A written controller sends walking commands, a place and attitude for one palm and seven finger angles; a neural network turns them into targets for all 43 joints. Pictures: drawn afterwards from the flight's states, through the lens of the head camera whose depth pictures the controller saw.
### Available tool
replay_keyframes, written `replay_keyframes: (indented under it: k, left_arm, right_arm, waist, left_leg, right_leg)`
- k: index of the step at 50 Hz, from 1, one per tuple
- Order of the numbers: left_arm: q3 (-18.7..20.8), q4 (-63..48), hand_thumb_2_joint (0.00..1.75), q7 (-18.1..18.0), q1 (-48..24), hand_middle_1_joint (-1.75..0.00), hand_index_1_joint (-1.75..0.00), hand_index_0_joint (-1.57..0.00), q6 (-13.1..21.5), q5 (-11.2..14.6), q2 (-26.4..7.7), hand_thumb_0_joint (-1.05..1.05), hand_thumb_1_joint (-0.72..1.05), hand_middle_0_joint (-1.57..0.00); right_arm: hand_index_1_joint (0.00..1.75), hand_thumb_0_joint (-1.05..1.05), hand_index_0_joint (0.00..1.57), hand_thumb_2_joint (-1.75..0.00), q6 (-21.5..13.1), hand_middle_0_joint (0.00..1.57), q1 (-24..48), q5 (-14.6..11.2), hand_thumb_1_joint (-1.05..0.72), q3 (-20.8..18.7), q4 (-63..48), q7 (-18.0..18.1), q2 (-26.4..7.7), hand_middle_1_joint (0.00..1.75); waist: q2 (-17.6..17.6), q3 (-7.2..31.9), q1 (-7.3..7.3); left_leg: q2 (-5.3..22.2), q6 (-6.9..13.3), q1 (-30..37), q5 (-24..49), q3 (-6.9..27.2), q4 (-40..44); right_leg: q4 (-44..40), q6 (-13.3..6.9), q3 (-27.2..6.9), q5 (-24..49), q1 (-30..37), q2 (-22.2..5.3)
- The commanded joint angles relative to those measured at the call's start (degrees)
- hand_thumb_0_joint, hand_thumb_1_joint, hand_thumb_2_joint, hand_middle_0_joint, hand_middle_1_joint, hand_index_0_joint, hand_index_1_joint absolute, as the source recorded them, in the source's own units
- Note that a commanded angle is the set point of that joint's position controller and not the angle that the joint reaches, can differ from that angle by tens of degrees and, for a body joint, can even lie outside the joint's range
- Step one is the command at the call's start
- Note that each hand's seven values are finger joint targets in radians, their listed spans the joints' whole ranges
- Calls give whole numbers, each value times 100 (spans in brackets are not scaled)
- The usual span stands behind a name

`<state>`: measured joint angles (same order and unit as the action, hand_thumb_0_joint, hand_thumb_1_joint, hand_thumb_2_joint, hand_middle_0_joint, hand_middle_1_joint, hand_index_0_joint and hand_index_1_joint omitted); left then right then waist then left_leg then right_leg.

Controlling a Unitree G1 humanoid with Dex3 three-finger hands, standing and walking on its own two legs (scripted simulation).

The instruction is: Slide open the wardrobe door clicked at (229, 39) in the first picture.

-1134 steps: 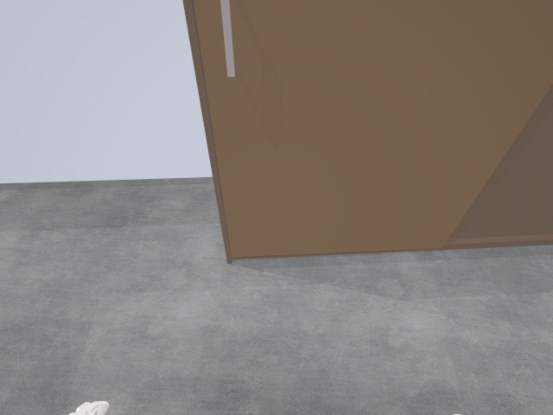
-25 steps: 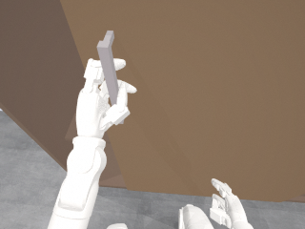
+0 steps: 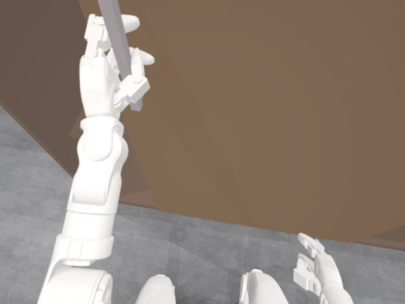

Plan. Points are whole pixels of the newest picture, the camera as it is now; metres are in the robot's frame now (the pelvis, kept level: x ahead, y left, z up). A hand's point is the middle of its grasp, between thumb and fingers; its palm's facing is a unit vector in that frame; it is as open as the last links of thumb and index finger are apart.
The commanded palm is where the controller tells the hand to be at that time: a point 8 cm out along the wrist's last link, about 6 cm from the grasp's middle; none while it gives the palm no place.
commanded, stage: step sideways, sliding the door along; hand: left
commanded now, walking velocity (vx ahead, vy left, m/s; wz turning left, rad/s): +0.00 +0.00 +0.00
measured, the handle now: (128, 54) +0.43 +0.20 +0.20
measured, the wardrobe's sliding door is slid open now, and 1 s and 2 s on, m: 0.29 0.47 0.55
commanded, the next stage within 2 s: none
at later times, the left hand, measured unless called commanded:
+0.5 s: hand (197, 88) +0.38 +0.09 +0.20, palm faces +0.22 -0.98 +0.01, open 6.4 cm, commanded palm +0.36 +0.07 +0.19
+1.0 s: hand (264, 99) +0.39 -0.01 +0.20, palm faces +0.24 -0.97 -0.01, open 6.5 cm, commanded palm +0.36 -0.03 +0.20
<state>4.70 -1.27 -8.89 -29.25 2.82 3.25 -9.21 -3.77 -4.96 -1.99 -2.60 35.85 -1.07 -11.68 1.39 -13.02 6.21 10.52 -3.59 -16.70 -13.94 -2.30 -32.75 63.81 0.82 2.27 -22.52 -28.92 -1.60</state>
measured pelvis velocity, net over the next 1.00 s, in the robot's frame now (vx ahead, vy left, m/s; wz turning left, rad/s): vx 0.01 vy -0.17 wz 0.06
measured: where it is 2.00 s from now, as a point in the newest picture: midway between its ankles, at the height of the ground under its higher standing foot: outside the picture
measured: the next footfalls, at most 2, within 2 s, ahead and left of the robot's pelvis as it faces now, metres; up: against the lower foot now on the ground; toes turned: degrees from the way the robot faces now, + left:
right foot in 0.18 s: +0.06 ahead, -0.23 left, +0.00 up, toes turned -4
left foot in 0.34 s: +0.06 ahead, +0.06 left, +0.00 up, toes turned +8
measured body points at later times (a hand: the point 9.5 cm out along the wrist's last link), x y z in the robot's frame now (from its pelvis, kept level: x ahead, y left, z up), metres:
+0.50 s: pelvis +0.02 -0.07 +0.00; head +0.09 -0.05 +0.44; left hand +0.37 +0.14 +0.20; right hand +0.24 -0.27 -0.09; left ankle +0.02 +0.06 -0.73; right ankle +0.00 -0.22 -0.66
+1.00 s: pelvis +0.01 -0.17 -0.01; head +0.09 -0.16 +0.43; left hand +0.37 +0.04 +0.20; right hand +0.23 -0.40 -0.11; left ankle -0.01 -0.05 -0.74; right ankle +0.02 -0.28 -0.71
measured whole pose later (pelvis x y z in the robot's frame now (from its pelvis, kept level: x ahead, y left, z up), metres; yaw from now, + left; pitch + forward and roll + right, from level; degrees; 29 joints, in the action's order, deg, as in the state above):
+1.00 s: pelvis +0.01 -0.17 -0.01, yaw +4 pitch +1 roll -1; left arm 3.3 -4.6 -10.2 -26.5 2.3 3.9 -8.2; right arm -2.8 -5.4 -2.0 -3.0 35.3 0.9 -14.0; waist 1.5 -10.3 3.9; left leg 5.8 -0.1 -15.7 -14.8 -6.9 -34.6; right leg 48.5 -0.4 4.2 -22.2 -24.2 -0.7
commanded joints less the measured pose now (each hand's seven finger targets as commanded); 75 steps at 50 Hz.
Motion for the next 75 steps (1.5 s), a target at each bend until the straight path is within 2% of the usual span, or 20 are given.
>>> replay_keyframes:
  k: [1, 6, 10, 12, 15, 17, 18, 32, 36, 40, 45, 48, 61, 64, 67, 69, 71, 73, 74, 75]
  left_arm:
    - [-1743, -1782, 90, 675, -3058, -140, -140, -45, 665, -53, 519, 0, 90, -45]
    - [-1732, -1436, 90, 518, -3092, -140, -140, -45, 549, -18, 477, 0, 90, -45]
    - [-1503, -1887, 90, 360, -3128, -140, -140, -45, 577, -211, -241, 0, 90, -45]
    - [-1572, -2212, 90, 309, -2924, -140, -140, -45, 619, -143, -47, 0, 90, -45]
    - [-2054, -2527, 90, 371, -2907, -140, -140, -45, 825, -111, 584, 0, 90, -45]
    - [-2369, -2387, 90, 478, -2773, -140, -140, -45, 871, -13, 996, 0, 90, -45]
    - [-2434, -2589, 90, 564, -3056, -140, -140, -45, 918, -82, 1088, 0, 90, -45]
    - [-1742, -2289, 90, 606, -2319, -140, -140, -45, 665, -9, 393, 0, 90, -45]
    - [-1522, -2281, 90, 560, -2261, -140, -140, -45, 688, -50, 132, 0, 90, -45]
    - [-1176, -2338, 90, 414, -1797, -140, -140, -45, 693, -93, -397, 0, 90, -45]
    - [-1498, -2781, 90, 339, -2071, -140, -140, -45, 1013, -94, 96, 0, 90, -45]
    - [-1905, -2461, 90, 627, -2251, -140, -140, -45, 1025, 19, 552, 0, 90, -45]
    - [-1607, -1980, 90, 725, -2518, -140, -140, -45, 808, 29, 333, 0, 90, -45]
    - [-1411, -1919, 90, 643, -2363, -140, -140, -45, 879, 6, 118, 0, 90, -45]
    - [-1170, -2046, 90, 470, -2073, -140, -140, -45, 855, -115, -475, 0, 90, -45]
    - [-986, -2457, 90, 427, -1760, -140, -140, -45, 854, -61, -510, 0, 90, -45]
    - [-1110, -2783, 90, 312, -1968, -140, -140, -45, 925, 6, -210, 0, 90, -45]
    - [-1289, -2836, 90, 409, -2159, -140, -140, -45, 1097, 36, -64, 0, 90, -45]
    - [-1369, -2855, 90, 523, -2235, -140, -140, -45, 1105, 115, 63, 0, 90, -45]
    - [-1409, -2499, 90, 651, -2321, -140, -140, -45, 1088, 15, 238, 0, 90, -45]
  right_arm:
    - [30, 0, 20, -90, -249, 20, 337, -53, -90, -216, -877, 83, -786, 30]
    - [30, 0, 20, -90, -430, 20, 271, -124, -90, -32, -854, 208, -622, 30]
    - [30, 0, 20, -90, -534, 20, 427, -66, -90, 141, -669, 400, -258, 30]
    - [30, 0, 20, -90, -580, 20, 458, -46, -90, 61, -593, 454, -371, 30]
    - [30, 0, 20, -90, -600, 20, 447, -19, -90, 83, -615, 450, -332, 30]
    - [30, 0, 20, -90, -551, 20, 352, -53, -90, -126, -866, 250, -749, 30]
    - [30, 0, 20, -90, -537, 20, 286, -28, -90, -110, -896, 99, -708, 30]
    - [30, 0, 20, -90, -471, 20, 210, -39, -90, -30, -1119, -19, -664, 30]
    - [30, 0, 20, -90, -452, 20, 337, -116, -90, 24, -1092, 47, -629, 30]
    - [30, 0, 20, -90, -413, 20, 454, -114, -90, -9, -1016, 278, -384, 30]
    - [30, 0, 20, -90, -231, 20, 465, 40, -90, 51, -814, 371, -292, 30]
    - [30, 0, 20, -90, -170, 20, 356, 1, -90, -253, -1071, 135, -833, 30]
    - [30, 0, 20, -90, -343, 20, 191, -41, -90, -157, -1073, 29, -795, 30]
    - [30, 0, 20, -90, -377, 20, 204, -120, -90, -92, -1064, 22, -666, 30]
    - [30, 0, 20, -90, -430, 20, 355, -141, -90, 101, -1007, 187, -235, 30]
    - [30, 0, 20, -90, -495, 20, 379, -76, -90, -42, -881, 372, -401, 30]
    - [30, 0, 20, -90, -474, 20, 428, -51, -90, 117, -678, 433, -324, 30]
    - [30, 0, 20, -90, -310, 20, 295, -5, -90, -49, -723, 436, -441, 30]
    - [30, 0, 20, -90, -322, 20, 336, 22, -90, -274, -881, 380, -828, 30]
    - [30, 0, 20, -90, -306, 20, 300, 1, -90, -321, -1012, 122, -930, 30]
  waist:
    - [1740, 2821, -796]
    - [1501, 2966, -754]
    - [-1026, 2890, -697]
    - [-2081, 3037, -672]
    - [-1508, 3405, -794]
    - [579, 3801, -749]
    - [969, 3753, -858]
    - [1610, 3037, -854]
    - [1258, 3035, -765]
    - [-2100, 3313, -474]
    - [-1179, 3497, -742]
    - [674, 3919, -744]
    - [2021, 2821, -823]
    - [1529, 3029, -723]
    - [-914, 3115, -717]
    - [-2559, 3370, -496]
    - [-1589, 3347, -735]
    - [-1135, 3614, -951]
    - [237, 3801, -891]
    - [491, 4041, -721]
  left_leg:
    - [1091, 1016, 1466, 1455, 111, 1130]
    - [591, 686, 1168, 1091, -214, 190]
    - [-846, 124, -349, -1765, -142, -1946]
    - [-970, 205, -665, -1931, 161, -2070]
    - [-591, 368, 946, 882, -132, 308]
    - [1362, 1187, 2926, 5808, 1372, 407]
    - [1508, 1370, 2727, 5324, 1522, 537]
    - [1286, 887, 2636, 4854, 268, 489]
    - [963, 568, 1875, 3475, 21, -78]
    - [-856, 63, -716, -2535, 113, -2921]
    - [-620, 62, 487, -108, -433, 87]
    - [2300, 1442, 3417, 6644, 1762, 489]
    - [1294, 714, 2310, 4346, -431, 569]
    - [988, 759, 2054, 3811, -330, -360]
    - [-345, 8, -350, -1582, -490, -2020]
    - [-692, 88, -1018, -2826, 56, -2893]
    - [-538, 112, -797, -2002, -56, -1056]
    - [169, 253, 1645, 2091, -124, 701]
    - [1763, 1034, 3349, 6228, 1442, 577]
    - [2356, 1395, 3617, 7345, 1403, 366]
  right_leg:
    - [-690, 79, 120, 323, 448, -129]
    - [-2883, 187, 616, 904, 1927, 291]
    - [-3893, -607, -1428, 5357, 2336, -1785]
    - [-3358, -860, -1479, 6701, 3188, -1697]
    - [-2304, -299, -315, 5989, 2726, -1038]
    - [-1085, 87, -129, 142, 560, -212]
    - [-401, 3, -332, -1114, 338, -134]
    - [-2231, 66, 184, 221, 765, 240]
    - [-3610, 89, 256, 1637, 1919, 187]
    - [-3495, -1029, -1583, 7939, 3317, -1825]
    - [-2536, -698, -459, 6780, 3044, -1133]
    - [-475, -22, -419, -916, -154, -126]
    - [-1901, 181, 467, 339, 586, 170]
    - [-3476, 131, 591, 1387, 1704, 283]
    - [-3589, -509, -766, 7421, 3255, -1564]
    - [-3104, -1027, -1269, 8770, 3621, -1818]
    - [-2623, -919, -734, 8446, 3840, -1583]
    - [-1803, -296, 4, 6104, 2147, -933]
    - [-971, 142, 100, 2087, 163, -214]
    - [-233, 25, -447, -1175, -216, -139]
